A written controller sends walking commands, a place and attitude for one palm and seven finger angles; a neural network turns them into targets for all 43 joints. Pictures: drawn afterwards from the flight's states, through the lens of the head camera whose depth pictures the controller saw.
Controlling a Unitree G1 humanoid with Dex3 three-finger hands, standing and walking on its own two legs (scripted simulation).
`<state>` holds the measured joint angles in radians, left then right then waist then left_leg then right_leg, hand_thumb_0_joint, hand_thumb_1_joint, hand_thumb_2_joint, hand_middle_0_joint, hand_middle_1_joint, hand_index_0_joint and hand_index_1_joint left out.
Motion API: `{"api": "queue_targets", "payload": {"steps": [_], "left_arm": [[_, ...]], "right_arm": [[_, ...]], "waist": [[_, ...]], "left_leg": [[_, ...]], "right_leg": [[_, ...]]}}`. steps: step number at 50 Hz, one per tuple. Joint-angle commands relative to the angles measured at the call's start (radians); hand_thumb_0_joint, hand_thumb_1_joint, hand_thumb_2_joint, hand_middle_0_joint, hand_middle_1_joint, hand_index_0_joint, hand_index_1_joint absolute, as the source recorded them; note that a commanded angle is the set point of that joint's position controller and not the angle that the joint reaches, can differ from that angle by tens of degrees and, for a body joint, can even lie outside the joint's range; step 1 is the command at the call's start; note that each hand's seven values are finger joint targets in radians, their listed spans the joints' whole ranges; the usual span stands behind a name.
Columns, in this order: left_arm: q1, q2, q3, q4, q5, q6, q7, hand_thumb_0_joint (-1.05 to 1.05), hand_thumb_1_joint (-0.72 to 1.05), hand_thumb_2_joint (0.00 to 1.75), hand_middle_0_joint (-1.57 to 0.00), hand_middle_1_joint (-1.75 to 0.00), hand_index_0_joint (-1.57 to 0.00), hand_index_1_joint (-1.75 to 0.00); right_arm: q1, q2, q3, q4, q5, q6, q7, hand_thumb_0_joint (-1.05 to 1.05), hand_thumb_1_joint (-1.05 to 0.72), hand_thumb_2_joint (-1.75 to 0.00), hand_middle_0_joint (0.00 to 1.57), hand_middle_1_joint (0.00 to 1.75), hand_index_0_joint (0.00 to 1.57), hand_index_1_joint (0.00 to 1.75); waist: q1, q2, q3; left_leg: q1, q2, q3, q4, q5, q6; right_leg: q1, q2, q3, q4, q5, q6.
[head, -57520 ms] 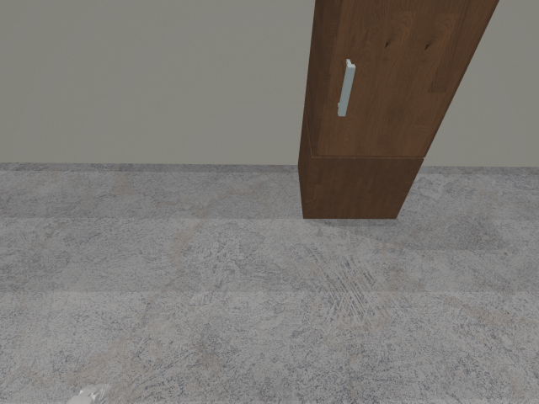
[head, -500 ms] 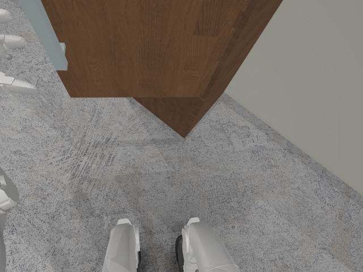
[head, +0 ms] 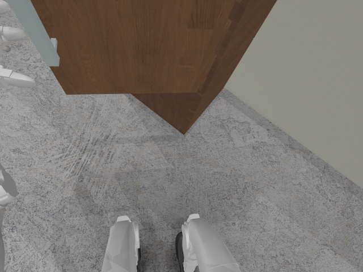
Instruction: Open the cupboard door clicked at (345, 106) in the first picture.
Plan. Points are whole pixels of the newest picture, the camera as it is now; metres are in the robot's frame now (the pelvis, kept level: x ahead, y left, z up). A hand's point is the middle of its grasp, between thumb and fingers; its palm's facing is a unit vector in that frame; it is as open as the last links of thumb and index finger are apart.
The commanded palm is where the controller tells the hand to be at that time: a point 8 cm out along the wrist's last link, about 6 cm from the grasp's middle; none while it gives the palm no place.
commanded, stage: slide the fingers in behind the handle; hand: left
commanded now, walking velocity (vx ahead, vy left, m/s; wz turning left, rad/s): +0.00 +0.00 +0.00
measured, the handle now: (37, 22) +0.59 +0.24 +0.08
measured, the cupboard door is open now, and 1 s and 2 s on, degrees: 44 44 44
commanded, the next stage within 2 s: close the thumb around the handle in 1.42 s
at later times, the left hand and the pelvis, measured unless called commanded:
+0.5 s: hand (29, 46) +0.53 +0.25 +0.07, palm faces +0.05 -1.00 -0.02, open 14.0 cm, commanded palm +0.52 +0.28 +0.07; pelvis +0.00 +0.00 +0.00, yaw +0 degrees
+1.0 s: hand (49, 49) +0.53 +0.22 +0.07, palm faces +0.04 -1.00 -0.01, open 14.0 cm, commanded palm +0.51 +0.25 +0.07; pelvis +0.01 +0.00 +0.01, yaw +1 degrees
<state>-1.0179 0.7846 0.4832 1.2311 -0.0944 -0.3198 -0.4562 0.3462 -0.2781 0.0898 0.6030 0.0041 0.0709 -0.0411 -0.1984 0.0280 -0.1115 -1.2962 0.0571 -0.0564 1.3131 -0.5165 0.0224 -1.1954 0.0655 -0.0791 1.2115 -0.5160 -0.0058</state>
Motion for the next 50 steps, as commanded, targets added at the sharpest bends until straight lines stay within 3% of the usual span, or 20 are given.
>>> {"api": "queue_targets", "payload": {"steps": [1,4,5,7,10,12,15,17,20,23,25,29,33,34,35,38,39,41,44,50], "left_arm": [[-0.403,0.246,0.025,-0.233,-0.013,-0.057,0.027,0.0,-0.5,0.3,-0.3,-1.2,-0.3,-1.2],[-0.41,0.266,0.06,-0.283,-0.014,-0.097,0.058,0.0,-0.5,0.3,-0.3,-1.2,-0.3,-1.2],[-0.409,0.248,0.048,-0.268,-0.011,-0.101,0.067,0.0,-0.5,0.3,-0.3,-1.2,-0.3,-1.2],[-0.399,0.267,0.063,-0.247,-0.001,-0.102,0.084,0.0,-0.5,0.3,-0.3,-1.2,-0.3,-1.2],[-0.387,0.229,0.034,-0.237,0.013,-0.095,0.096,0.0,-0.5,0.3,-0.3,-1.2,-0.3,-1.2],[-0.385,0.241,0.034,-0.232,0.018,-0.084,0.102,0.0,-0.5,0.3,-0.3,-1.2,-0.3,-1.2],[-0.36,0.256,0.06,-0.247,0.01,-0.087,0.101,0.0,-0.5,0.3,-0.3,-1.2,-0.3,-1.2],[-0.351,0.232,0.049,-0.24,0.002,-0.086,0.095,0.0,-0.5,0.3,-0.3,-1.2,-0.3,-1.2],[-0.39,0.177,0.008,-0.247,-0.007,-0.094,0.093,0.0,-0.5,0.3,-0.3,-1.2,-0.3,-1.2],[-0.358,0.194,0.028,-0.233,-0.006,-0.094,0.099,0.0,-0.5,0.3,-0.3,-1.2,-0.3,-1.2],[-0.396,0.14,-0.008,-0.263,-0.009,-0.105,0.102,0.0,-0.5,0.3,-0.3,-1.2,-0.3,-1.2],[-0.383,0.102,-0.022,-0.256,-0.009,-0.107,0.121,0.0,-0.5,0.3,-0.3,-1.2,-0.3,-1.2],[-0.373,0.122,0.001,-0.268,-0.005,-0.105,0.144,0.0,-0.5,0.3,-0.3,-1.2,-0.3,-1.2],[-0.367,0.142,0.025,-0.281,-0.004,-0.116,0.151,0.0,-0.5,0.3,-0.3,-1.2,-0.3,-1.2],[-0.366,0.121,0.006,-0.284,-0.001,-0.118,0.155,0.0,-0.5,0.3,-0.3,-1.2,-0.3,-1.2],[-0.368,0.129,0.012,-0.299,0.008,-0.133,0.171,0.0,-0.5,0.3,-0.3,-1.2,-0.3,-1.2],[-0.359,0.103,0.0,-0.297,0.007,-0.139,0.174,0.0,-0.5,0.3,-0.3,-1.2,-0.3,-1.2],[-0.333,0.09,0.001,-0.303,0.005,-0.143,0.178,0.0,-0.5,0.3,-0.3,-1.2,-0.3,-1.2],[-0.318,0.022,-0.04,-0.275,-0.004,-0.137,0.173,0.0,-0.5,0.3,-0.3,-1.2,-0.3,-1.2],[-0.349,0.005,-0.057,-0.237,-0.007,-0.127,0.183,0.0,-0.5,0.3,-0.3,-1.2,-0.3,-1.2]], "right_arm": [[0.205,-0.212,-0.08,-0.03,-0.008,-0.013,-0.016,0.0,-0.9,-0.9,0.2,0.3,0.2,0.3],[0.205,-0.208,-0.084,-0.029,-0.016,-0.018,-0.009,0.0,-0.9,-0.9,0.2,0.3,0.2,0.3],[0.202,-0.206,-0.085,-0.027,-0.016,-0.018,-0.006,0.0,-0.9,-0.9,0.2,0.3,0.2,0.3],[0.202,-0.206,-0.082,-0.027,-0.016,-0.016,-0.004,0.0,-0.9,-0.9,0.2,0.3,0.2,0.3],[0.203,-0.202,-0.084,-0.027,-0.014,-0.015,-0.001,0.0,-0.9,-0.9,0.2,0.3,0.2,0.3],[0.203,-0.204,-0.082,-0.03,-0.013,-0.012,-0.001,0.0,-0.9,-0.9,0.2,0.3,0.2,0.3],[0.21,-0.203,-0.084,-0.034,-0.014,-0.011,0.0,0.0,-0.9,-0.9,0.2,0.3,0.2,0.3],[0.208,-0.201,-0.086,-0.032,-0.013,-0.013,0.002,0.0,-0.9,-0.9,0.2,0.3,0.2,0.3],[0.208,-0.196,-0.088,-0.023,-0.013,-0.017,0.003,0.0,-0.9,-0.9,0.2,0.3,0.2,0.3],[0.215,-0.201,-0.092,-0.02,-0.013,-0.015,0.001,0.0,-0.9,-0.9,0.2,0.3,0.2,0.3],[0.216,-0.195,-0.095,-0.012,-0.017,-0.019,0.005,0.0,-0.9,-0.9,0.2,0.3,0.2,0.3],[0.221,-0.193,-0.097,-0.009,-0.021,-0.017,0.008,0.0,-0.9,-0.9,0.2,0.3,0.2,0.3],[0.218,-0.19,-0.099,-0.013,-0.02,-0.014,0.011,0.0,-0.9,-0.9,0.2,0.3,0.2,0.3],[0.222,-0.189,-0.1,-0.012,-0.023,-0.015,0.013,0.0,-0.9,-0.9,0.2,0.3,0.2,0.3],[0.215,-0.187,-0.1,-0.017,-0.021,-0.014,0.015,0.0,-0.9,-0.9,0.2,0.3,0.2,0.3],[0.211,-0.183,-0.1,-0.016,-0.024,-0.012,0.018,0.0,-0.9,-0.9,0.2,0.3,0.2,0.3],[0.213,-0.181,-0.103,-0.019,-0.024,-0.014,0.02,0.0,-0.9,-0.9,0.2,0.3,0.2,0.3],[0.209,-0.181,-0.106,-0.019,-0.025,-0.012,0.024,0.0,-0.9,-0.9,0.2,0.3,0.2,0.3],[0.21,-0.178,-0.108,-0.018,-0.024,-0.01,0.028,0.0,-0.9,-0.9,0.2,0.3,0.2,0.3],[0.201,-0.177,-0.106,-0.017,-0.019,-0.008,0.023,0.0,-0.9,-0.9,0.2,0.3,0.2,0.3]], "waist": [[-0.008,0.239,-0.558],[0.003,0.253,-0.587],[-0.005,0.247,-0.59],[-0.001,0.228,-0.56],[-0.003,0.245,-0.565],[-0.005,0.236,-0.543],[0.008,0.219,-0.59],[-0.001,0.194,-0.579],[-0.016,0.209,-0.55],[-0.009,0.184,-0.554],[-0.014,0.232,-0.572],[-0.015,0.22,-0.547],[-0.008,0.198,-0.571],[0.004,0.199,-0.587],[0.001,0.208,-0.593],[0.005,0.209,-0.587],[0.002,0.205,-0.588],[0.013,0.218,-0.602],[-0.004,0.188,-0.564],[-0.018,0.139,-0.497]], "left_leg": [[0.595,0.005,-0.055,-0.134,0.404,0.009],[0.612,0.005,-0.057,-0.131,0.423,0.005],[0.608,0.005,-0.054,-0.129,0.417,0.006],[0.57,0.003,-0.049,-0.133,0.394,0.008],[0.579,0.001,-0.042,-0.138,0.394,0.008],[0.554,0.001,-0.036,-0.142,0.372,0.01],[0.557,-0.002,-0.033,-0.139,0.41,0.012],[0.539,-0.002,-0.028,-0.134,0.4,0.015],[0.547,-0.003,-0.029,-0.136,0.391,0.015],[0.539,-0.002,-0.029,-0.137,0.384,0.015],[0.594,-0.001,-0.039,-0.139,0.41,0.01],[0.612,-0.002,-0.047,-0.148,0.423,0.007],[0.588,-0.006,-0.031,-0.144,0.432,0.012],[0.591,-0.007,-0.034,-0.142,0.449,0.01],[0.594,-0.009,-0.029,-0.143,0.45,0.01],[0.592,-0.009,-0.027,-0.145,0.445,0.007],[0.603,-0.01,-0.029,-0.144,0.453,0.009],[0.625,-0.008,-0.031,-0.149,0.469,0.002],[0.618,-0.01,-0.031,-0.154,0.456,0.005],[0.539,-0.016,-0.019,-0.16,0.363,0.012]], "right_leg": [[0.096,0.004,0.025,-0.145,0.246,-0.022],[0.103,0.006,0.026,-0.135,0.249,-0.027],[0.105,0.005,0.029,-0.138,0.25,-0.023],[0.128,0.005,0.031,-0.14,0.243,-0.021],[0.128,0.003,0.032,-0.144,0.248,-0.02],[0.142,0.002,0.035,-0.15,0.245,-0.018],[0.187,0.003,0.038,-0.145,0.287,-0.019],[0.192,0.004,0.042,-0.149,0.291,-0.015],[0.17,0.004,0.042,-0.155,0.285,-0.014],[0.178,0.004,0.043,-0.155,0.279,-0.016],[0.138,0.002,0.035,-0.15,0.277,-0.019],[0.121,0.002,0.028,-0.151,0.272,-0.022],[0.179,0.001,0.038,-0.157,0.31,-0.018],[0.187,0.001,0.037,-0.146,0.32,-0.021],[0.191,0.0,0.041,-0.15,0.326,-0.018],[0.205,0.0,0.041,-0.149,0.328,-0.019],[0.195,0.002,0.042,-0.149,0.329,-0.021],[0.198,0.001,0.038,-0.149,0.336,-0.02],[0.184,0.002,0.035,-0.157,0.328,-0.02],[0.187,-0.001,0.043,-0.172,0.284,-0.015]]}}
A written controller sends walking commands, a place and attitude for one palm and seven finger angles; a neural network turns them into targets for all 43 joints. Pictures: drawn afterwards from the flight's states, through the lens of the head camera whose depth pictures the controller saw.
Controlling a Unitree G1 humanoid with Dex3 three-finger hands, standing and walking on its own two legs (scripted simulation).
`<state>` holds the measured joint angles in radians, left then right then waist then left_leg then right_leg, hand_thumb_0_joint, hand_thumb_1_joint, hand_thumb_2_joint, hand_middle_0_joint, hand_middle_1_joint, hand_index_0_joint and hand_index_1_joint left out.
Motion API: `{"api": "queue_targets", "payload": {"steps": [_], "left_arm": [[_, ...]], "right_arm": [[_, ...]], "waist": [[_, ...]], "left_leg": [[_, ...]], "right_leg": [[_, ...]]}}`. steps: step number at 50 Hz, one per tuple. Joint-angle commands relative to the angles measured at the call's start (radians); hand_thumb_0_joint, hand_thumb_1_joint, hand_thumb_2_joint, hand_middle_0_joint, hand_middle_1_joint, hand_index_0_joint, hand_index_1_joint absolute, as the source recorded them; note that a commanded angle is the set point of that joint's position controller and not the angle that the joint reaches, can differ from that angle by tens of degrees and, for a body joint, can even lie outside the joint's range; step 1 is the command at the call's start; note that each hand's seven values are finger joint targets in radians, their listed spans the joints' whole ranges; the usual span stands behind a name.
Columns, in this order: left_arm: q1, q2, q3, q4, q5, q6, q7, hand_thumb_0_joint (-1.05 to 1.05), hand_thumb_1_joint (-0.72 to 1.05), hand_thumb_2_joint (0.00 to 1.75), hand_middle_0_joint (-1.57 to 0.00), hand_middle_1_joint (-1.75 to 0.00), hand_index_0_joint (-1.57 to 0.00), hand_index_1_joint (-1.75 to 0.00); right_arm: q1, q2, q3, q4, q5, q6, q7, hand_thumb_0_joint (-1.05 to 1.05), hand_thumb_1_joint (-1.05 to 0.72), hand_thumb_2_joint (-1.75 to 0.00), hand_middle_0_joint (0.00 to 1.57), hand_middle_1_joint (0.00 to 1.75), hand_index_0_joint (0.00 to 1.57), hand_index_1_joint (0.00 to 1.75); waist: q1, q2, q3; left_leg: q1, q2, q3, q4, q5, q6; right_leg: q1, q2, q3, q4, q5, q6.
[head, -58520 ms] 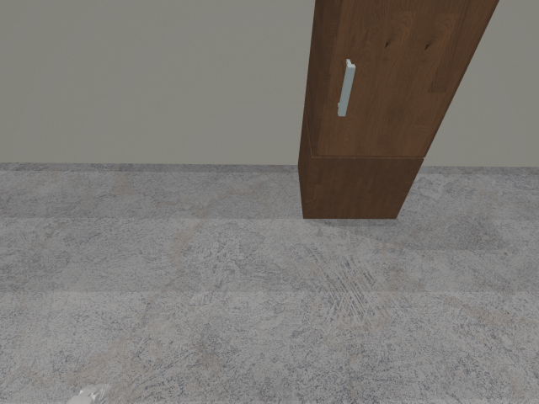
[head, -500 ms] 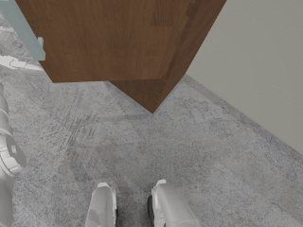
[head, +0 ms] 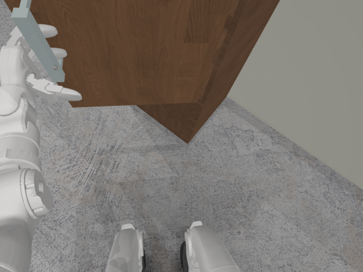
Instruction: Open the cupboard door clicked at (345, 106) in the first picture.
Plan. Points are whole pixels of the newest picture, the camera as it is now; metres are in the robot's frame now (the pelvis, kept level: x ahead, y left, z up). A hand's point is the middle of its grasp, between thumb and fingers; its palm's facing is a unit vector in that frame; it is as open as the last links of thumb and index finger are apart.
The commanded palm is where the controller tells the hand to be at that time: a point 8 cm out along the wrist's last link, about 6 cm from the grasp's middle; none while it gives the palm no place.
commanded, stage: slide the fingers in behind the handle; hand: left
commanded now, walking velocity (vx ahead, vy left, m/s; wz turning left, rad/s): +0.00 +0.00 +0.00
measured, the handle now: (44, 42) +0.58 +0.24 +0.07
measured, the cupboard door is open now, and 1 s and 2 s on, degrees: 44 44 71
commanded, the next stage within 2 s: close the thumb around the handle in 0.42 s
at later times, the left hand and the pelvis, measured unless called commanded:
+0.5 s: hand (57, 66) +0.53 +0.21 +0.06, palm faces +0.04 -1.00 -0.01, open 14.0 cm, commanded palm +0.51 +0.25 +0.06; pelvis +0.00 +0.00 +0.00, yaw +0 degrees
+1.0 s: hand (54, 68) +0.52 +0.22 +0.06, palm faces +0.05 -1.00 -0.01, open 8.0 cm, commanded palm +0.50 +0.25 +0.06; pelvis +0.00 +0.00 +0.00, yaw +0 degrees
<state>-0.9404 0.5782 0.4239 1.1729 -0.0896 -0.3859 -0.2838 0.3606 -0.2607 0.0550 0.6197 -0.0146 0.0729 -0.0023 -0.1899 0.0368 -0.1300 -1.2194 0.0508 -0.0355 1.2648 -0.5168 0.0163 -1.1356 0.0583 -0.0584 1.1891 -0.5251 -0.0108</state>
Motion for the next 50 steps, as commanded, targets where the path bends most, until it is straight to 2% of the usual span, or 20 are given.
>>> {"api": "queue_targets", "payload": {"steps": [1,5,8,9,11,12,16,22,25,26,28,32,34,35,37,39,40,42,44,50], "left_arm": [[-0.441,0.23,0.016,-0.181,-0.009,-0.067,0.017,0.0,-0.5,0.3,-0.3,-1.2,-0.3,-1.2],[-0.452,0.24,0.016,-0.19,0.008,-0.094,0.029,0.0,-0.5,0.3,-0.3,-1.2,-0.3,-1.2],[-0.428,0.257,0.028,-0.166,0.007,-0.088,0.022,0.0,-0.5,0.3,-0.3,-1.2,-0.3,-1.2],[-0.451,0.246,0.013,-0.168,0.007,-0.09,0.019,0.0,-0.5,0.3,-0.3,-1.2,-0.3,-1.2],[-0.47,0.241,0.003,-0.175,0.008,-0.083,0.015,0.0,-0.5,0.3,-0.3,-1.2,-0.3,-1.2],[-0.472,0.271,0.027,-0.169,0.006,-0.079,0.016,0.0,-0.5,0.3,-0.3,-1.2,-0.3,-1.2],[-0.472,0.281,0.038,-0.209,0.002,-0.082,0.012,0.0,-0.5,0.3,-0.3,-1.2,-0.3,-1.2],[-0.451,0.251,0.021,-0.193,-0.001,-0.074,0.015,0.0,-0.5,0.3,-0.3,-1.2,-0.3,-1.2],[-0.46,0.277,0.041,-0.189,0.003,-0.071,0.024,0.0,-0.5,0.3,-0.3,-1.2,-0.3,-1.2],[-0.449,0.243,0.013,-0.182,0.004,-0.067,0.023,0.0,-0.5,0.3,-0.3,-1.2,-0.3,-1.2],[-0.445,0.23,0.006,-0.18,0.005,-0.067,0.026,0.0,-0.39,0.35,-0.31,-1.21,-0.31,-1.21],[-0.417,0.285,0.056,-0.205,-0.001,-0.083,0.025,0.0,-0.16,0.44,-0.32,-1.24,-0.32,-1.24],[-0.428,0.246,0.028,-0.227,-0.004,-0.094,0.019,0.0,-0.05,0.49,-0.33,-1.25,-0.33,-1.25],[-0.401,0.256,0.043,-0.224,-0.003,-0.095,0.018,0.0,0.0,0.52,-0.34,-1.25,-0.34,-1.25],[-0.402,0.23,0.022,-0.208,-0.009,-0.088,0.015,0.0,0.12,0.56,-0.34,-1.27,-0.34,-1.27],[-0.418,0.247,0.034,-0.202,-0.012,-0.087,0.014,0.0,0.23,0.61,-0.35,-1.28,-0.35,-1.28],[-0.414,0.257,0.039,-0.203,-0.01,-0.086,0.015,0.0,0.28,0.64,-0.36,-1.28,-0.36,-1.28],[-0.406,0.219,0.014,-0.219,-0.01,-0.089,0.016,0.0,0.4,0.68,-0.36,-1.3,-0.36,-1.3],[-0.435,0.219,0.012,-0.213,-0.013,-0.096,0.018,0.0,0.51,0.73,-0.37,-1.31,-0.37,-1.31],[-0.42,0.197,-0.001,-0.254,-0.013,-0.118,0.021,0.0,0.84,0.88,-0.4,-1.34,-0.4,-1.34]], "right_arm": [[0.188,-0.195,-0.071,-0.032,-0.003,-0.011,-0.017,0.0,-0.9,-0.9,0.2,0.3,0.2,0.3],[0.188,-0.195,-0.071,-0.031,-0.008,-0.017,-0.015,0.0,-0.9,-0.9,0.2,0.3,0.2,0.3],[0.189,-0.197,-0.069,-0.032,-0.008,-0.013,-0.014,0.0,-0.9,-0.9,0.2,0.3,0.2,0.3],[0.191,-0.198,-0.068,-0.032,-0.008,-0.013,-0.014,0.0,-0.9,-0.9,0.2,0.3,0.2,0.3],[0.186,-0.197,-0.068,-0.032,-0.005,-0.013,-0.016,0.0,-0.9,-0.9,0.2,0.3,0.2,0.3],[0.189,-0.201,-0.067,-0.031,-0.005,-0.012,-0.018,0.0,-0.9,-0.9,0.2,0.3,0.2,0.3],[0.191,-0.201,-0.07,-0.03,-0.006,-0.012,-0.019,0.0,-0.9,-0.9,0.2,0.3,0.2,0.3],[0.192,-0.198,-0.07,-0.025,-0.005,-0.013,-0.017,0.0,-0.9,-0.9,0.2,0.3,0.2,0.3],[0.199,-0.204,-0.07,-0.024,-0.007,-0.012,-0.02,0.0,-0.9,-0.9,0.2,0.3,0.2,0.3],[0.196,-0.199,-0.069,-0.026,-0.004,-0.011,-0.018,0.0,-0.9,-0.9,0.2,0.3,0.2,0.3],[0.196,-0.197,-0.069,-0.026,-0.007,-0.012,-0.015,0.0,-0.9,-0.9,0.2,0.3,0.2,0.3],[0.198,-0.2,-0.071,-0.032,-0.009,-0.011,-0.016,0.0,-0.9,-0.9,0.2,0.3,0.2,0.3],[0.199,-0.193,-0.071,-0.032,-0.01,-0.012,-0.013,0.0,-0.9,-0.9,0.2,0.3,0.2,0.3],[0.197,-0.194,-0.073,-0.032,-0.008,-0.011,-0.011,0.0,-0.9,-0.9,0.2,0.3,0.2,0.3],[0.192,-0.194,-0.074,-0.03,-0.006,-0.007,-0.011,0.0,-0.9,-0.9,0.2,0.3,0.2,0.3],[0.197,-0.196,-0.072,-0.029,-0.005,-0.008,-0.015,0.0,-0.9,-0.9,0.2,0.3,0.2,0.3],[0.192,-0.198,-0.073,-0.03,-0.003,-0.008,-0.015,0.0,-0.9,-0.9,0.2,0.3,0.2,0.3],[0.188,-0.194,-0.076,-0.033,-0.003,-0.009,-0.015,0.0,-0.9,-0.9,0.2,0.3,0.2,0.3],[0.192,-0.195,-0.074,-0.024,-0.005,-0.012,-0.016,0.0,-0.9,-0.9,0.2,0.3,0.2,0.3],[0.185,-0.194,-0.08,-0.02,-0.009,-0.011,-0.013,0.0,-0.9,-0.9,0.2,0.3,0.2,0.3]], "waist": [[-0.026,0.132,-0.476],[-0.018,0.174,-0.526],[-0.013,0.158,-0.523],[-0.026,0.163,-0.518],[-0.028,0.169,-0.529],[-0.024,0.155,-0.525],[-0.015,0.192,-0.581],[-0.017,0.184,-0.554],[-0.02,0.171,-0.535],[-0.022,0.179,-0.53],[-0.021,0.181,-0.521],[-0.007,0.157,-0.56],[-0.008,0.187,-0.57],[0.005,0.186,-0.575],[-0.012,0.155,-0.536],[-0.017,0.134,-0.519],[-0.009,0.15,-0.523],[-0.008,0.164,-0.533],[-0.021,0.152,-0.51],[-0.005,0.206,-0.577]], "left_leg": [[0.458,-0.008,-0.043,-0.111,0.355,0.018],[0.485,-0.01,-0.045,-0.104,0.373,0.015],[0.467,-0.01,-0.044,-0.101,0.37,0.015],[0.472,-0.01,-0.047,-0.1,0.369,0.018],[0.463,-0.011,-0.043,-0.097,0.354,0.019],[0.45,-0.01,-0.044,-0.098,0.35,0.02],[0.5,-0.008,-0.048,-0.096,0.394,0.017],[0.496,-0.008,-0.047,-0.099,0.397,0.015],[0.497,-0.004,-0.053,-0.107,0.395,0.015],[0.5,-0.006,-0.051,-0.109,0.392,0.014],[0.502,-0.006,-0.051,-0.11,0.39,0.013],[0.489,-0.008,-0.041,-0.103,0.433,0.016],[0.512,-0.011,-0.041,-0.103,0.454,0.014],[0.525,-0.007,-0.042,-0.105,0.46,0.01],[0.505,-0.007,-0.041,-0.109,0.429,0.013],[0.478,-0.01,-0.041,-0.11,0.405,0.017],[0.489,-0.009,-0.041,-0.114,0.402,0.014],[0.514,-0.009,-0.042,-0.117,0.407,0.012],[0.514,-0.007,-0.051,-0.115,0.404,0.013],[0.602,-0.004,-0.057,-0.118,0.477,0.001]], "right_leg": [[0.123,0.005,0.023,-0.148,0.282,-0.011],[0.116,0.004,0.026,-0.135,0.284,-0.015],[0.133,0.005,0.024,-0.134,0.285,-0.014],[0.118,0.005,0.025,-0.133,0.282,-0.015],[0.122,0.004,0.028,-0.136,0.277,-0.012],[0.137,0.004,0.027,-0.136,0.278,-0.012],[0.131,0.004,0.026,-0.129,0.3,-0.015],[0.128,0.006,0.024,-0.135,0.304,-0.013],[0.118,0.005,0.02,-0.136,0.295,-0.013],[0.11,0.006,0.019,-0.138,0.291,-0.013],[0.105,0.006,0.017,-0.14,0.287,-0.014],[0.166,0.005,0.026,-0.134,0.347,-0.013],[0.163,0.006,0.027,-0.129,0.363,-0.015],[0.161,0.006,0.022,-0.129,0.36,-0.015],[0.157,0.007,0.022,-0.141,0.343,-0.011],[0.165,0.008,0.025,-0.141,0.332,-0.012],[0.158,0.006,0.024,-0.143,0.325,-0.012],[0.143,0.006,0.023,-0.146,0.318,-0.013],[0.123,0.007,0.019,-0.143,0.307,-0.015],[0.116,0.005,0.014,-0.138,0.335,-0.018]]}}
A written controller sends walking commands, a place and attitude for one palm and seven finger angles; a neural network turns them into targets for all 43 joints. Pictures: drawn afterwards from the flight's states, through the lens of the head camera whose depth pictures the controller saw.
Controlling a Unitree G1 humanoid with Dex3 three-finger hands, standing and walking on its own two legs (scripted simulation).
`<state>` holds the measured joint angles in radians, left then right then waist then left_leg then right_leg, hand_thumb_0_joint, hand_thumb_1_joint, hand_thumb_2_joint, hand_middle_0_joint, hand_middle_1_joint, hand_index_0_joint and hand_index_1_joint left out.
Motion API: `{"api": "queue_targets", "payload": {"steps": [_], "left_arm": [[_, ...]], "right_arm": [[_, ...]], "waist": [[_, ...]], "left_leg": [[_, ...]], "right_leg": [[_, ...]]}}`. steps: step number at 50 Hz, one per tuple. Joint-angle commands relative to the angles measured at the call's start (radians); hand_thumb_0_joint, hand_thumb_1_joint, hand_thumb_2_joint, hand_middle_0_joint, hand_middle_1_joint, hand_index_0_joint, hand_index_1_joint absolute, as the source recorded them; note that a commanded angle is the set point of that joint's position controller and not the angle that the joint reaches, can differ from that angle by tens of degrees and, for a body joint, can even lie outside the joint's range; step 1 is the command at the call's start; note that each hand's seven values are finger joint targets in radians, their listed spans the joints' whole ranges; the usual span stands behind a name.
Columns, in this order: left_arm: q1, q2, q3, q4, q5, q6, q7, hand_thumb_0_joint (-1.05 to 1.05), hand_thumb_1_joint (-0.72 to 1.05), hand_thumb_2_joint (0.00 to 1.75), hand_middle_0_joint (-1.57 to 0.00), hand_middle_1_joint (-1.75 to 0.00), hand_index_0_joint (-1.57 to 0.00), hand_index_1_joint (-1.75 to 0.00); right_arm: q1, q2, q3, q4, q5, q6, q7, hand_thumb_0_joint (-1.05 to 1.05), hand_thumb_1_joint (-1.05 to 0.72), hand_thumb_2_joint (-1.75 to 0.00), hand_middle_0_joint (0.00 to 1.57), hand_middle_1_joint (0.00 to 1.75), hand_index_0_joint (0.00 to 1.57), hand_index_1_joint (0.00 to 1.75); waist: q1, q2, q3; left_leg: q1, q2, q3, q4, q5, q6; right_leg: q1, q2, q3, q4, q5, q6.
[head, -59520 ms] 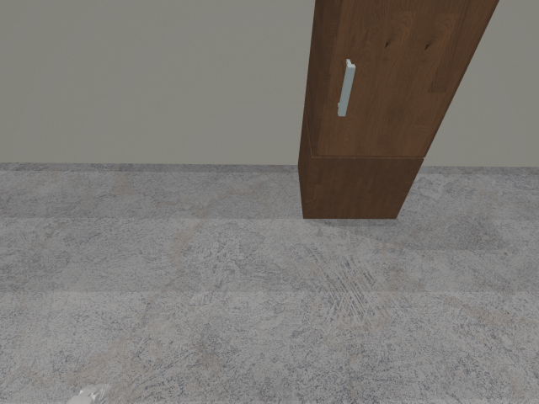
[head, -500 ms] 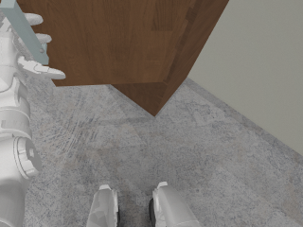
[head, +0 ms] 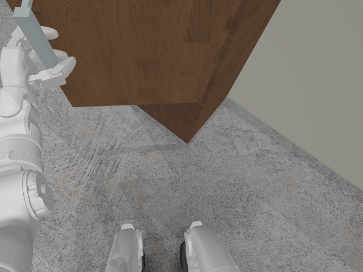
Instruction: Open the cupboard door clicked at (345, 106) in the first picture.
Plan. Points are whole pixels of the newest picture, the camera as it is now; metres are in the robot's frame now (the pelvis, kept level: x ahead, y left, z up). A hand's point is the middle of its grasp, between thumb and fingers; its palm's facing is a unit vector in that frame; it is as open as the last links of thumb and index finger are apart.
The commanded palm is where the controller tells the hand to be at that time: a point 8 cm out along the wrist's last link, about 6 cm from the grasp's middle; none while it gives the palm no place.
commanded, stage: close the thumb around the handle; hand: left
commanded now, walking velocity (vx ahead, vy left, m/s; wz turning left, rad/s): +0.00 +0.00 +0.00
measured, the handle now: (45, 42) +0.58 +0.24 +0.07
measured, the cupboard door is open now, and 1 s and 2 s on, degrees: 44 71 85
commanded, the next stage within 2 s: pull the door open along its arc in 0.22 s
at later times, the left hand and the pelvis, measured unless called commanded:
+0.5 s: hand (57, 73) +0.51 +0.21 +0.06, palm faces +0.06 -1.00 -0.01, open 6.0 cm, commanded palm +0.47 +0.25 +0.06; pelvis +0.01 +0.00 +0.01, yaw +0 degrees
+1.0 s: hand (92, 140) +0.36 +0.14 +0.06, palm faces +0.35 -0.93 +0.06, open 6.4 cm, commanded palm +0.30 +0.21 +0.06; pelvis +0.01 -0.02 +0.02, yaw +1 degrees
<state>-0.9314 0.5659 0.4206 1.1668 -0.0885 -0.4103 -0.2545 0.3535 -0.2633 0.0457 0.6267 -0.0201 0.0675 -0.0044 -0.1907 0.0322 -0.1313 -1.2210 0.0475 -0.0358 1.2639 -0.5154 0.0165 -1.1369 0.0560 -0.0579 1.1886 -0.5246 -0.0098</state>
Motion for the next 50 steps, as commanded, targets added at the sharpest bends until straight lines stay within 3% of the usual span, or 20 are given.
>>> {"api": "queue_targets", "payload": {"steps": [1,3,5,9,15,16,17,20,23,27,36,37,38,40,41,43,44,46,49,50], "left_arm": [[-0.411,0.2,0.0,-0.233,-0.015,-0.09,-0.009,0.0,0.9,0.9,-0.4,-1.35,-0.4,-1.35],[-0.422,0.232,0.016,-0.238,-0.012,-0.088,-0.007,0.0,0.9,0.9,-0.4,-1.35,-0.4,-1.35],[-0.442,0.197,-0.011,-0.248,-0.011,-0.096,-0.005,0.0,0.9,0.9,-0.4,-1.35,-0.4,-1.35],[-0.428,0.227,0.015,-0.241,-0.014,-0.099,-0.003,0.0,0.9,0.9,-0.4,-1.35,-0.4,-1.35],[-0.401,0.188,-0.01,-0.271,-0.013,-0.118,-0.002,0.0,0.9,0.9,-0.4,-1.35,-0.4,-1.35],[-0.402,0.195,-0.004,-0.262,-0.015,-0.115,0.0,0.0,0.9,0.9,-0.4,-1.35,-0.4,-1.35],[-0.422,0.273,0.045,-0.255,-0.007,-0.116,0.004,0.0,0.9,0.9,-0.4,-1.35,-0.4,-1.35],[-0.33,0.228,0.027,-0.265,-0.012,-0.124,-0.009,0.0,0.9,0.9,-0.4,-1.35,-0.4,-1.35],[-0.235,0.207,0.029,-0.287,-0.033,-0.119,-0.02,0.0,0.9,0.9,-0.4,-1.35,-0.4,-1.35],[-0.092,0.167,0.018,-0.368,-0.056,-0.12,-0.035,0.0,0.9,0.9,-0.4,-1.35,-0.4,-1.35],[0.395,-0.035,-0.061,-0.655,-0.143,-0.104,-0.016,0.0,0.9,0.9,-0.4,-1.35,-0.4,-1.35],[0.428,-0.074,0.077,-0.74,-0.213,-0.099,0.139,0.0,0.9,0.9,-0.4,-1.35,-0.4,-1.35],[0.513,-0.171,-0.016,-0.757,-0.187,-0.088,0.216,0.0,0.9,0.9,-0.4,-1.35,-0.4,-1.35],[0.633,-0.224,-0.042,-0.803,-0.163,-0.079,0.308,0.0,0.9,0.9,-0.4,-1.35,-0.4,-1.35],[0.66,-0.196,-0.012,-0.832,-0.142,-0.082,0.358,0.0,0.9,0.9,-0.4,-1.35,-0.4,-1.35],[0.675,-0.244,-0.048,-0.866,-0.094,-0.089,0.453,0.0,0.9,0.9,-0.4,-1.35,-0.4,-1.35],[0.677,-0.238,-0.047,-0.898,-0.062,-0.099,0.5,0.0,0.9,0.9,-0.4,-1.35,-0.4,-1.35],[0.697,-0.301,-0.096,-0.896,-0.008,-0.102,0.579,0.0,0.9,0.9,-0.4,-1.35,-0.4,-1.35],[0.7,-0.346,-0.142,-0.94,0.059,-0.104,0.685,0.0,0.9,0.9,-0.4,-1.35,-0.4,-1.35],[0.72,-0.385,-0.184,-0.929,0.079,-0.099,0.704,0.0,0.9,0.9,-0.4,-1.35,-0.4,-1.35]], "right_arm": [[0.19,-0.19,-0.072,-0.029,-0.004,-0.005,-0.008,0.0,-0.9,-0.9,0.2,0.3,0.2,0.3],[0.186,-0.193,-0.069,-0.029,-0.002,-0.003,-0.01,0.0,-0.9,-0.9,0.2,0.3,0.2,0.3],[0.187,-0.191,-0.072,-0.026,-0.002,-0.005,-0.011,0.0,-0.9,-0.9,0.2,0.3,0.2,0.3],[0.19,-0.193,-0.07,-0.026,-0.004,-0.005,-0.013,0.0,-0.9,-0.9,0.2,0.3,0.2,0.3],[0.182,-0.187,-0.075,-0.025,-0.005,-0.003,-0.006,0.0,-0.9,-0.9,0.2,0.3,0.2,0.3],[0.184,-0.188,-0.074,-0.021,-0.006,-0.002,-0.007,0.0,-0.9,-0.9,0.2,0.3,0.2,0.3],[0.184,-0.196,-0.073,-0.017,-0.004,0.001,-0.011,0.0,-0.9,-0.9,0.2,0.3,0.2,0.3],[0.174,-0.186,-0.074,-0.034,-0.001,0.001,-0.009,0.0,-0.9,-0.9,0.2,0.3,0.2,0.3],[0.164,-0.182,-0.076,-0.05,0.004,0.004,-0.006,0.0,-0.9,-0.9,0.2,0.3,0.2,0.3],[0.144,-0.174,-0.083,-0.076,0.014,0.006,0.0,0.0,-0.9,-0.9,0.2,0.3,0.2,0.3],[0.062,-0.149,-0.103,-0.157,0.039,-0.011,0.021,0.0,-0.9,-0.9,0.2,0.3,0.2,0.3],[0.033,-0.113,-0.103,-0.173,0.026,-0.025,0.018,0.0,-0.9,-0.9,0.2,0.3,0.2,0.3],[0.016,-0.107,-0.099,-0.176,0.023,-0.036,0.025,0.0,-0.9,-0.9,0.2,0.3,0.2,0.3],[-0.003,-0.1,-0.096,-0.18,0.017,-0.045,0.038,0.0,-0.9,-0.9,0.2,0.3,0.2,0.3],[-0.007,-0.103,-0.099,-0.179,0.01,-0.043,0.04,0.0,-0.9,-0.9,0.2,0.3,0.2,0.3],[-0.03,-0.091,-0.097,-0.184,-0.001,-0.041,0.042,0.0,-0.9,-0.9,0.2,0.3,0.2,0.3],[-0.038,-0.089,-0.097,-0.191,-0.012,-0.042,0.04,0.0,-0.9,-0.9,0.2,0.3,0.2,0.3],[-0.068,-0.074,-0.093,-0.192,-0.024,-0.037,0.043,0.0,-0.9,-0.9,0.2,0.3,0.2,0.3],[-0.106,-0.064,-0.091,-0.2,-0.042,-0.032,0.041,0.0,-0.9,-0.9,0.2,0.3,0.2,0.3],[-0.118,-0.056,-0.091,-0.197,-0.044,-0.031,0.041,0.0,-0.9,-0.9,0.2,0.3,0.2,0.3]], "waist": [[-0.002,0.201,-0.565],[-0.003,0.186,-0.551],[-0.012,0.195,-0.557],[-0.007,0.165,-0.549],[0.01,0.217,-0.583],[0.001,0.194,-0.566],[0.003,0.179,-0.553],[0.028,0.192,-0.57],[0.047,0.152,-0.565],[0.081,0.144,-0.578],[0.145,0.055,-0.489],[0.235,0.041,-0.491],[0.207,0.055,-0.459],[0.211,0.029,-0.401],[0.219,-0.005,-0.396],[0.211,-0.046,-0.362],[0.214,-0.056,-0.353],[0.214,-0.048,-0.326],[0.217,-0.056,-0.344],[0.216,-0.046,-0.337]], "left_leg": [[0.587,-0.003,-0.054,-0.117,0.458,0.002],[0.557,-0.003,-0.05,-0.118,0.435,0.005],[0.581,-0.004,-0.054,-0.118,0.445,0.005],[0.558,-0.006,-0.052,-0.12,0.44,0.009],[0.623,-0.004,-0.054,-0.124,0.491,-0.002],[0.611,-0.002,-0.055,-0.125,0.486,0.0],[0.575,-0.001,-0.051,-0.122,0.46,0.003],[0.584,-0.008,-0.04,-0.132,0.478,0.002],[0.56,-0.012,-0.024,-0.142,0.475,0.006],[0.568,-0.017,-0.012,-0.162,0.499,0.004],[0.56,-0.029,0.022,-0.223,0.52,0.006],[0.528,-0.03,0.034,-0.244,0.514,-0.007],[0.529,-0.032,0.037,-0.25,0.508,-0.013],[0.512,-0.031,0.034,-0.254,0.5,-0.018],[0.491,-0.031,0.035,-0.257,0.483,-0.019],[0.456,-0.037,0.037,-0.261,0.414,-0.018],[0.44,-0.041,0.035,-0.255,0.389,-0.015],[0.43,-0.045,0.036,-0.255,0.353,-0.018],[0.425,-0.049,0.033,-0.242,0.305,-0.014],[0.427,-0.052,0.035,-0.245,0.29,-0.015]], "right_leg": [[0.122,0.009,0.013,-0.141,0.328,-0.018],[0.141,0.009,0.018,-0.141,0.326,-0.018],[0.122,0.009,0.017,-0.144,0.326,-0.018],[0.15,0.01,0.019,-0.143,0.333,-0.019],[0.139,0.01,0.015,-0.142,0.35,-0.022],[0.144,0.011,0.014,-0.147,0.356,-0.02],[0.159,0.01,0.021,-0.148,0.348,-0.018],[0.19,0.01,0.023,-0.146,0.374,-0.02],[0.25,0.011,0.027,-0.156,0.406,-0.017],[0.304,0.01,0.026,-0.158,0.449,-0.017],[0.412,0.004,0.022,-0.192,0.522,-0.011],[0.442,0.001,0.008,-0.192,0.507,-0.008],[0.435,0.001,0.005,-0.191,0.5,-0.005],[0.42,-0.003,-0.003,-0.186,0.485,-0.008],[0.441,-0.005,0.001,-0.181,0.487,-0.009],[0.452,-0.011,0.008,-0.183,0.458,-0.008],[0.452,-0.013,0.013,-0.177,0.44,-0.007],[0.438,-0.023,0.018,-0.175,0.408,-0.009],[0.432,-0.029,0.028,-0.179,0.352,-0.012],[0.435,-0.032,0.03,-0.185,0.345,-0.012]]}}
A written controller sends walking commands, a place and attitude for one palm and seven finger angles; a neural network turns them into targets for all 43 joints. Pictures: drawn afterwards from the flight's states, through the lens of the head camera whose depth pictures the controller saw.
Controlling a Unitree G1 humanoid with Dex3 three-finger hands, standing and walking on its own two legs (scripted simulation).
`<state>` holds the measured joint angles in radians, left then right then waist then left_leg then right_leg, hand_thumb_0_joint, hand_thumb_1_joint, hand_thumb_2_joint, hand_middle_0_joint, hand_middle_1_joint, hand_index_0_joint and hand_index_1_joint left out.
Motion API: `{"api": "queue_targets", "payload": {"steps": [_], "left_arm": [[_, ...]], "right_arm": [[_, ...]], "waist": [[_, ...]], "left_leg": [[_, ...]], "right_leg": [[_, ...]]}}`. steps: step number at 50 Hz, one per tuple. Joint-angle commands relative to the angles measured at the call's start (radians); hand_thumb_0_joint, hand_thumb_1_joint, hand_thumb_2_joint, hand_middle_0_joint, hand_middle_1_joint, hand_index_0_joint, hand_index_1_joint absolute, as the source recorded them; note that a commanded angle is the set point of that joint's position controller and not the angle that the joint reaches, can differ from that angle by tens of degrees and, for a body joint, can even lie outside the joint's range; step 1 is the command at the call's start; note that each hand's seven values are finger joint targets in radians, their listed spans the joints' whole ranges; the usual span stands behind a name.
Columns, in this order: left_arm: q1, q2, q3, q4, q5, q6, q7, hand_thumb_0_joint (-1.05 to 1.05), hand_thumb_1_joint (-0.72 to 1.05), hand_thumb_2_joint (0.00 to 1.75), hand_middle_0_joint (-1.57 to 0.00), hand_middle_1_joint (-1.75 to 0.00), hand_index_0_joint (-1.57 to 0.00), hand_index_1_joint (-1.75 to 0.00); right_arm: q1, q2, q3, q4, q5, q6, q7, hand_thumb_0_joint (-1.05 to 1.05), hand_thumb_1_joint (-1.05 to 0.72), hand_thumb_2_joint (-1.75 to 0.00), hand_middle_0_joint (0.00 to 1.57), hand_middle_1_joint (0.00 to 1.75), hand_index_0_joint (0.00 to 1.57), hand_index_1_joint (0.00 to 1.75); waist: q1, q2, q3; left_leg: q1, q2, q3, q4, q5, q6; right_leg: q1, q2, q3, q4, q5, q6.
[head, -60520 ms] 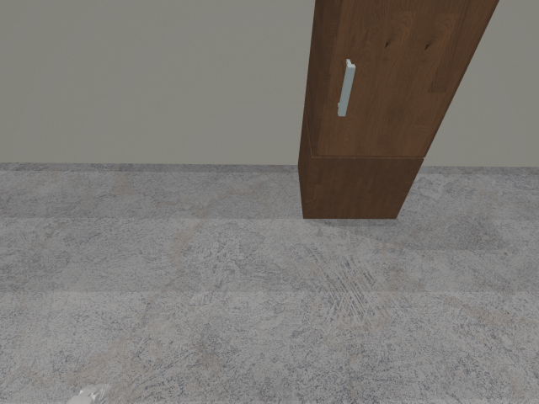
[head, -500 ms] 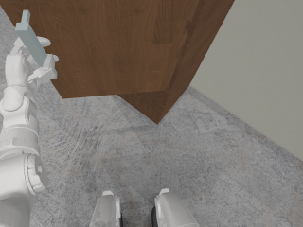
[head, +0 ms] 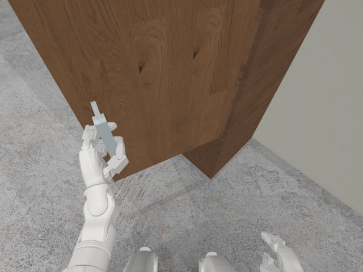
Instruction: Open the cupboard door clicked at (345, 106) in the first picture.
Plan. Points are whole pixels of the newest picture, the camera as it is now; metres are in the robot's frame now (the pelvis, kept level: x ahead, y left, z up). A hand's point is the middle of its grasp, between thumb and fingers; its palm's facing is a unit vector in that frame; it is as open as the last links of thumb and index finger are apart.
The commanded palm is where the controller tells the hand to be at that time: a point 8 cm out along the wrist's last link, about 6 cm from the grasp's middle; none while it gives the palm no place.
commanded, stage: pull the door open along its arc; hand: left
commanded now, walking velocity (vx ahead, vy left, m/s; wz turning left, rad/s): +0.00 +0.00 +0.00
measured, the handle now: (107, 135) +0.41 +0.18 +0.04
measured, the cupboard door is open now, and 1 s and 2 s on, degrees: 71 85 88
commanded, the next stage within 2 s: open thumb and fingers to let go in 0.34 s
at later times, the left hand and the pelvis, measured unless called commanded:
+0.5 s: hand (152, 185) +0.29 +0.07 +0.04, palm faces +0.42 -0.91 +0.01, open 6.2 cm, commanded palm +0.25 +0.12 +0.03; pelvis +0.00 -0.04 +0.00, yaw +4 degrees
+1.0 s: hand (143, 183) +0.30 +0.09 +0.04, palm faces +0.40 -0.91 +0.02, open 13.1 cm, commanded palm +0.25 +0.12 +0.03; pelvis +0.00 -0.02 +0.00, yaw +3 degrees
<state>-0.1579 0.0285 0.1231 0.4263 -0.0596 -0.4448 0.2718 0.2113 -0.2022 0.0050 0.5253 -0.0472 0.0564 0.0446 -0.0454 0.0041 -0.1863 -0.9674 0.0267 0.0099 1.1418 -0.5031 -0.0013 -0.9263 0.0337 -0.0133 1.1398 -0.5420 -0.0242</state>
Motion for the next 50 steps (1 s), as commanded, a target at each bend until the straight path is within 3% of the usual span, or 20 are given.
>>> {"api": "queue_targets", "payload": {"steps": [1,4,5,9,11,14,20,22,24,25,30,33,35,39,41,42,44,46,50], "left_arm": [[-0.059,0.134,0.089,-0.2,0.061,-0.063,0.19,0.0,0.9,0.9,-0.4,-1.35,-0.4,-1.35],[-0.046,0.11,0.03,-0.237,0.083,-0.065,0.195,0.0,0.9,0.9,-0.4,-1.35,-0.4,-1.35],[-0.02,0.087,0.005,-0.235,0.084,-0.061,0.192,0.0,0.9,0.9,-0.4,-1.35,-0.4,-1.35],[0.032,0.04,-0.062,-0.274,0.073,-0.06,0.171,0.0,0.9,0.9,-0.4,-1.35,-0.4,-1.35],[0.077,0.011,-0.098,-0.309,0.065,-0.065,0.167,0.0,0.9,0.9,-0.4,-1.35,-0.4,-1.35],[0.156,-0.042,-0.16,-0.333,0.062,-0.06,0.171,0.0,0.9,0.9,-0.4,-1.35,-0.4,-1.35],[0.153,-0.125,-0.283,-0.364,0.123,-0.08,0.219,0.0,0.9,0.9,-0.4,-1.35,-0.4,-1.35],[0.014,-0.059,-0.245,-0.341,0.153,-0.089,0.242,0.0,0.9,0.9,-0.4,-1.35,-0.4,-1.35],[-0.014,-0.021,-0.219,-0.341,0.184,-0.104,0.256,0.0,0.76,0.84,-0.39,-1.34,-0.39,-1.34],[0.008,-0.042,-0.221,-0.311,0.183,-0.103,0.257,0.0,0.69,0.81,-0.38,-1.33,-0.38,-1.33],[-0.019,-0.053,-0.204,-0.305,0.106,-0.098,0.225,0.0,0.34,0.66,-0.36,-1.29,-0.36,-1.29],[0.013,-0.062,-0.198,-0.316,0.072,-0.088,0.202,0.0,0.13,0.57,-0.35,-1.27,-0.35,-1.27],[0.019,-0.053,-0.189,-0.302,0.068,-0.082,0.193,0.0,-0.01,0.51,-0.33,-1.25,-0.33,-1.25],[0.002,-0.067,-0.218,-0.314,0.098,-0.087,0.2,0.0,-0.29,0.39,-0.32,-1.22,-0.32,-1.22],[0.038,-0.106,-0.248,-0.313,0.108,-0.091,0.214,0.0,-0.43,0.33,-0.3,-1.21,-0.3,-1.21],[0.053,-0.106,-0.244,-0.305,0.11,-0.089,0.221,0.0,-0.5,0.3,-0.3,-1.2,-0.3,-1.2],[0.048,-0.103,-0.249,-0.305,0.125,-0.087,0.232,0.0,-0.5,0.3,-0.3,-1.2,-0.3,-1.2],[0.029,-0.133,-0.29,-0.335,0.149,-0.089,0.242,0.0,-0.5,0.3,-0.28,-1.1,-0.28,-1.1],[0.041,-0.143,-0.314,-0.36,0.179,-0.076,0.261,0.0,-0.5,0.3,-0.25,-0.9,-0.25,-0.9]], "right_arm": [[0.015,-0.116,-0.05,-0.095,-0.018,-0.018,-0.009,0.0,-0.9,-0.9,0.2,0.3,0.2,0.3],[0.007,-0.113,-0.053,-0.097,-0.022,-0.021,-0.018,0.0,-0.9,-0.9,0.2,0.3,0.2,0.3],[-0.009,-0.107,-0.053,-0.098,-0.021,-0.024,-0.02,0.0,-0.9,-0.9,0.2,0.3,0.2,0.3],[-0.017,-0.099,-0.05,-0.097,-0.019,-0.036,-0.029,0.0,-0.9,-0.9,0.2,0.3,0.2,0.3],[-0.033,-0.091,-0.05,-0.096,-0.017,-0.046,-0.028,0.0,-0.9,-0.9,0.2,0.3,0.2,0.3],[-0.034,-0.089,-0.048,-0.102,-0.016,-0.064,-0.024,0.0,-0.9,-0.9,0.2,0.3,0.2,0.3],[-0.05,-0.08,-0.055,-0.09,-0.029,-0.103,-0.019,0.0,-0.9,-0.9,0.2,0.3,0.2,0.3],[-0.049,-0.085,-0.054,-0.065,-0.034,-0.105,-0.029,0.0,-0.9,-0.9,0.2,0.3,0.2,0.3],[-0.053,-0.079,-0.056,-0.057,-0.036,-0.104,-0.039,0.0,-0.9,-0.9,0.2,0.3,0.2,0.3],[-0.065,-0.073,-0.056,-0.055,-0.038,-0.107,-0.041,0.0,-0.9,-0.9,0.2,0.3,0.2,0.3],[-0.081,-0.073,-0.054,-0.051,-0.026,-0.106,-0.054,0.0,-0.9,-0.9,0.2,0.3,0.2,0.3],[-0.07,-0.078,-0.054,-0.052,-0.023,-0.105,-0.054,0.0,-0.9,-0.9,0.2,0.3,0.2,0.3],[-0.066,-0.082,-0.053,-0.053,-0.025,-0.102,-0.056,0.0,-0.9,-0.9,0.2,0.3,0.2,0.3],[-0.056,-0.086,-0.054,-0.061,-0.028,-0.099,-0.049,0.0,-0.9,-0.9,0.2,0.3,0.2,0.3],[-0.058,-0.084,-0.055,-0.069,-0.029,-0.102,-0.041,0.0,-0.9,-0.9,0.2,0.3,0.2,0.3],[-0.058,-0.085,-0.055,-0.071,-0.03,-0.102,-0.038,0.0,-0.9,-0.9,0.2,0.3,0.2,0.3],[-0.055,-0.087,-0.056,-0.074,-0.03,-0.1,-0.036,0.0,-0.9,-0.9,0.2,0.3,0.2,0.3],[-0.059,-0.084,-0.056,-0.078,-0.032,-0.1,-0.031,0.0,-0.9,-0.9,0.2,0.3,0.2,0.3],[-0.058,-0.084,-0.056,-0.085,-0.033,-0.102,-0.03,0.0,-0.9,-0.9,0.2,0.3,0.2,0.3]], "waist": [[0.061,-0.019,-0.278],[0.05,-0.063,-0.304],[0.056,-0.05,-0.301],[0.044,-0.067,-0.277],[0.051,-0.045,-0.278],[0.039,-0.08,-0.248],[0.012,-0.109,-0.217],[-0.013,-0.122,-0.202],[-0.004,-0.115,-0.202],[0.008,-0.111,-0.23],[0.012,-0.123,-0.274],[0.023,-0.104,-0.303],[0.022,-0.123,-0.294],[0.02,-0.088,-0.269],[0.026,-0.078,-0.269],[0.026,-0.092,-0.268],[0.023,-0.092,-0.26],[0.025,-0.048,-0.276],[0.025,-0.039,-0.277]], "left_leg": [[0.178,-0.032,-0.009,-0.119,0.265,0.004],[0.175,-0.036,-0.008,-0.117,0.237,0.011],[0.176,-0.039,-0.002,-0.118,0.227,0.012],[0.177,-0.042,-0.002,-0.117,0.226,0.015],[0.182,-0.044,-0.001,-0.12,0.228,0.012],[0.175,-0.045,-0.009,-0.122,0.225,0.011],[0.144,-0.049,-0.026,-0.098,0.184,0.009],[0.106,-0.048,-0.031,-0.071,0.149,0.011],[0.085,-0.049,-0.034,-0.058,0.138,0.012],[0.081,-0.052,-0.029,-0.055,0.134,0.012],[0.082,-0.056,-0.024,-0.058,0.129,0.01],[0.123,-0.054,-0.024,-0.075,0.176,0.009],[0.122,-0.052,-0.028,-0.078,0.193,0.01],[0.162,-0.049,-0.028,-0.091,0.212,0.014],[0.19,-0.049,-0.026,-0.099,0.225,0.014],[0.193,-0.047,-0.026,-0.097,0.232,0.015],[0.191,-0.046,-0.029,-0.097,0.237,0.015],[0.215,-0.045,-0.027,-0.101,0.24,0.015],[0.233,-0.039,-0.036,-0.11,0.25,0.013]], "right_leg": [[0.218,-0.012,-0.012,-0.145,0.354,0.003],[0.264,-0.015,0.008,-0.173,0.353,0.005],[0.272,-0.02,0.014,-0.181,0.355,0.007],[0.303,-0.031,0.036,-0.214,0.39,0.014],[0.318,-0.041,0.047,-0.218,0.417,0.018],[0.326,-0.051,0.053,-0.231,0.448,0.025],[0.285,-0.079,0.086,-0.24,0.423,0.036],[0.248,-0.091,0.115,-0.247,0.355,0.04],[0.255,-0.099,0.148,-0.258,0.309,0.037],[0.266,-0.104,0.152,-0.255,0.311,0.039],[0.322,-0.111,0.169,-0.277,0.318,0.048],[0.342,-0.098,0.131,-0.253,0.412,0.045],[0.342,-0.095,0.118,-0.241,0.45,0.045],[0.285,-0.073,0.067,-0.217,0.42,0.027],[0.258,-0.061,0.034,-0.202,0.41,0.019],[0.25,-0.057,0.026,-0.198,0.412,0.017],[0.239,-0.05,0.017,-0.192,0.39,0.011],[0.216,-0.045,0.005,-0.18,0.368,0.004],[0.198,-0.035,-0.016,-0.169,0.337,-0.007]]}}
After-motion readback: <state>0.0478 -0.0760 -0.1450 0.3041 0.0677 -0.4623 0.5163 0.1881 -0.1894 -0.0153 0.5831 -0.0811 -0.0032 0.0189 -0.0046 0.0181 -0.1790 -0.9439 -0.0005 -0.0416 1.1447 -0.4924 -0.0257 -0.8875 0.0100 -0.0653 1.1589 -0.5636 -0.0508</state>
